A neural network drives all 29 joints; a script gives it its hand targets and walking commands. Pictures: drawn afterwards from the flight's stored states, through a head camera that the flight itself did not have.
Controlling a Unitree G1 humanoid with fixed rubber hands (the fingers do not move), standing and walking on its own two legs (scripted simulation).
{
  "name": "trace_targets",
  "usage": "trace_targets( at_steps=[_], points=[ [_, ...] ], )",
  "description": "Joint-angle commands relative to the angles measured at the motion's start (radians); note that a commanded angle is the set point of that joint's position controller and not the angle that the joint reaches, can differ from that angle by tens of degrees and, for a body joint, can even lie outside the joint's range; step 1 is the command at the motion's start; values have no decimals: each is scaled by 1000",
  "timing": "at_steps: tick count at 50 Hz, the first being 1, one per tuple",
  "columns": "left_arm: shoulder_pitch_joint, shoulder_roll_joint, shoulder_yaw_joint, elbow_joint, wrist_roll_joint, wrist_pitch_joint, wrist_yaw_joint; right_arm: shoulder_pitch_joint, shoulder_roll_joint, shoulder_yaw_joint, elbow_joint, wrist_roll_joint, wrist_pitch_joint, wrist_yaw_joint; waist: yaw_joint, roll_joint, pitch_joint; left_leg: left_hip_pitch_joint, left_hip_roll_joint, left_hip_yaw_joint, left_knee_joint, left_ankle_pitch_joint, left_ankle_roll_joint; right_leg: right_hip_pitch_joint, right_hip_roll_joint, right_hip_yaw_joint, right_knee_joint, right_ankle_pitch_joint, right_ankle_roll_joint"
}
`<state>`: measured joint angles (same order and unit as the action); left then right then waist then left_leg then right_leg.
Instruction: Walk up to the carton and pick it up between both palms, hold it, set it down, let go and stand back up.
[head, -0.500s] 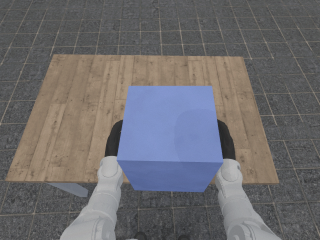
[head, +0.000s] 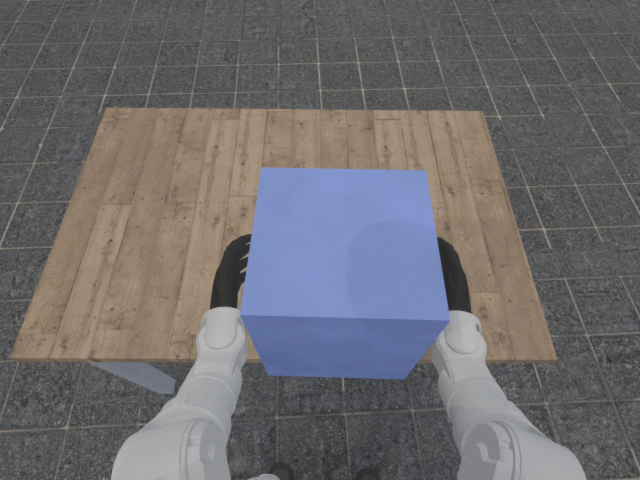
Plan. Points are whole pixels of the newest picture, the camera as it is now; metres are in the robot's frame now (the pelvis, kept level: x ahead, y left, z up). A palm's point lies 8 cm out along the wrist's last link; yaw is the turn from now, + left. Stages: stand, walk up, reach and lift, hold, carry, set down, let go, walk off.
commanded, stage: set down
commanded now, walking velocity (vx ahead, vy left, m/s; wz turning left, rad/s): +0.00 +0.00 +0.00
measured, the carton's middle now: (339, 283) +0.37 -0.01 -0.05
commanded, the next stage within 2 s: none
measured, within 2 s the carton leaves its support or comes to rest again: neither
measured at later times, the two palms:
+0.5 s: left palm (209, 295) +0.35 +0.17 -0.05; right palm (479, 293) +0.35 -0.20 -0.03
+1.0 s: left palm (191, 326) +0.31 +0.19 -0.06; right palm (500, 354) +0.28 -0.23 -0.07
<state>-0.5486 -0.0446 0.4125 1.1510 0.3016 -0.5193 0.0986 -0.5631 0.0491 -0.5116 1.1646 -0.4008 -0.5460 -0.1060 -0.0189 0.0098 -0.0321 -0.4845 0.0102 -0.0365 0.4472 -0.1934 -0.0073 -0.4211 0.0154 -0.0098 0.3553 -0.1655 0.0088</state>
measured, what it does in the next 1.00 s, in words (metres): stands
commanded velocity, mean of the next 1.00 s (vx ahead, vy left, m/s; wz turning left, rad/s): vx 0.00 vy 0.00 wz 0.00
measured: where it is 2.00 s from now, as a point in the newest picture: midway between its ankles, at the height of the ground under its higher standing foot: outside the picture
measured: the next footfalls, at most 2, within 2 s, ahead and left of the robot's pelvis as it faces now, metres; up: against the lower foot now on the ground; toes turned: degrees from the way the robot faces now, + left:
none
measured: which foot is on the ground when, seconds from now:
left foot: down 0.00-1.00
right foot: down 0.00-1.00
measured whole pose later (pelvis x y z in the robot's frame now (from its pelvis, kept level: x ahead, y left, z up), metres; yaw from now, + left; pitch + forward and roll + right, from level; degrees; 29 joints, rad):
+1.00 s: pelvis -0.05 +0.00 -0.04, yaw -1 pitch +20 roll -2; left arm -0.58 0.18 0.00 1.30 -0.21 -0.58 0.06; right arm -0.51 -0.19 -0.04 1.27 0.26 -0.52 -0.03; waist -0.02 0.02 -0.19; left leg -0.85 0.01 -0.04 0.77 -0.27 -0.01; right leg -0.80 0.02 -0.01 0.72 -0.26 0.01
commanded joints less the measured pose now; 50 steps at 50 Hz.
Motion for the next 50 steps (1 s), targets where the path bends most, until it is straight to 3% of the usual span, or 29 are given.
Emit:
trace_targets(
  at_steps=[1,4,8,10,12,13,16,19,22,24,25,26,29,30,31,32,35,36,37,39,40,41,42,43,44,46,48,49,50],
  points=[
    [-488,129,-123,-77,-106,-70,36,-396,-89,149,52,119,-62,-4,-23,34,-736,103,9,102,105,373,-72,135,29,-36,110,389,3],
    [-525,221,-155,-42,-205,-78,51,-453,-168,247,17,257,-60,-14,11,5,-828,55,5,101,170,404,-78,121,33,-19,178,435,-4],
    [-612,264,-234,61,-312,-61,49,-503,-237,302,73,376,-11,-18,-6,5,-795,31,5,92,207,264,-74,-29,32,-23,205,239,-20],
    [-588,267,-270,79,-352,-57,38,-493,-257,358,81,448,-5,-11,0,30,-814,59,-1,86,239,321,-84,-88,41,-29,227,245,-29],
    [-621,228,-334,136,-394,-43,26,-539,-264,362,154,475,18,-3,-23,26,-745,67,3,60,239,263,-88,-189,39,-44,218,127,-33],
    [-611,243,-358,135,-415,-42,25,-541,-279,400,144,515,31,4,-2,41,-743,70,2,59,244,236,-86,-228,35,-39,214,71,-43],
    [-567,266,-388,127,-469,-36,9,-500,-306,454,117,558,44,20,-7,15,-757,43,-1,45,254,204,-79,-258,31,-38,235,47,-40],
    [-619,263,-429,95,-497,-57,10,-548,-323,437,139,558,57,41,-32,53,-782,59,3,27,271,180,-96,-320,25,-45,256,-5,-43],
    [-663,306,-444,87,-520,-67,13,-589,-345,453,101,590,58,57,-11,70,-806,-5,-5,28,298,125,-91,-360,22,-41,297,-52,-39],
    [-631,320,-449,88,-537,-73,13,-566,-373,454,82,593,60,56,-22,65,-840,-7,-9,33,312,158,-88,-338,17,-36,310,-2,-37],
    [-487,331,-431,14,-522,-72,8,-430,-386,486,58,619,39,56,-10,54,-892,43,-5,34,325,251,-89,-274,26,-37,327,109,-27],
    [-623,331,-445,55,-533,-82,12,-555,-380,459,92,611,42,60,-15,76,-902,8,-9,34,333,221,-98,-329,22,-42,326,49,-26],
    [-548,330,-456,21,-546,-92,7,-491,-409,458,33,622,23,64,-27,71,-968,54,-9,34,342,286,-101,-294,30,-47,333,121,-26],
    [-465,352,-415,5,-529,-86,-1,-424,-408,504,10,635,7,58,-1,54,-969,42,-11,50,362,352,-91,-235,33,-41,342,199,-16],
    [-473,343,-429,-5,-531,-88,-6,-444,-424,481,8,638,1,57,-31,41,-961,37,-9,38,358,351,-89,-213,34,-46,342,226,-10],
    [-510,356,-421,28,-527,-89,-15,-460,-409,499,34,646,1,56,-31,38,-915,13,-15,43,353,331,-88,-203,37,-44,337,202,-6],
    [-452,368,-416,15,-548,-104,-25,-440,-410,492,-71,652,-18,56,-21,-9,-917,-1,-20,42,338,303,-78,-158,30,-45,331,202,7],
    [-484,383,-407,33,-548,-112,-26,-470,-402,509,-62,660,-17,57,-14,12,-913,-30,-28,60,344,295,-77,-160,28,-37,335,198,9],
    [-371,362,-415,1,-554,-110,-33,-378,-404,521,-83,669,-33,61,-17,-15,-913,6,-22,42,333,342,-74,-116,31,-39,330,260,10],
    [-428,398,-391,64,-542,-116,-44,-436,-389,559,-110,681,-31,65,17,-20,-847,-51,-31,55,331,268,-61,-116,16,-17,327,213,17],
    [-301,371,-401,3,-543,-115,-50,-310,-381,570,-120,687,-52,65,-3,-35,-853,-27,-32,45,321,307,-59,-49,22,-23,329,284,18],
    [-260,364,-385,-17,-528,-113,-54,-282,-391,571,-141,687,-63,66,9,-40,-853,-10,-31,42,311,325,-61,-45,25,-28,329,302,22],
    [-345,373,-405,-16,-543,-119,-55,-350,-412,526,-139,664,-61,64,-32,-33,-853,-32,-32,33,309,276,-62,-70,23,-31,324,253,21],
    [-374,391,-403,12,-555,-127,-58,-396,-400,518,-172,653,-57,62,-13,-50,-846,-58,-35,37,308,236,-59,-84,20,-29,314,193,23],
    [-428,398,-425,-9,-572,-133,-53,-418,-390,519,-163,662,-53,67,-28,-22,-849,-68,-40,47,316,200,-56,-95,14,-20,318,148,18],
    [-246,360,-431,-70,-563,-133,-53,-247,-380,565,-212,684,-62,80,-9,-20,-813,17,-35,38,297,235,-53,-53,16,-22,297,175,12],
    [-396,394,-429,-28,-573,-135,-48,-395,-416,506,-185,655,-46,79,-16,4,-822,-14,-37,46,287,184,-67,-121,15,-30,284,76,11],
    [-200,355,-439,-106,-563,-133,-50,-191,-392,547,-221,678,-69,87,-10,-3,-815,51,-33,35,286,251,-71,-71,20,-33,282,156,12],
    [-261,365,-442,-105,-561,-131,-56,-249,-399,538,-237,664,-60,84,-20,17,-813,51,-37,38,288,235,-68,-101,17,-27,278,133,11]
  ],
)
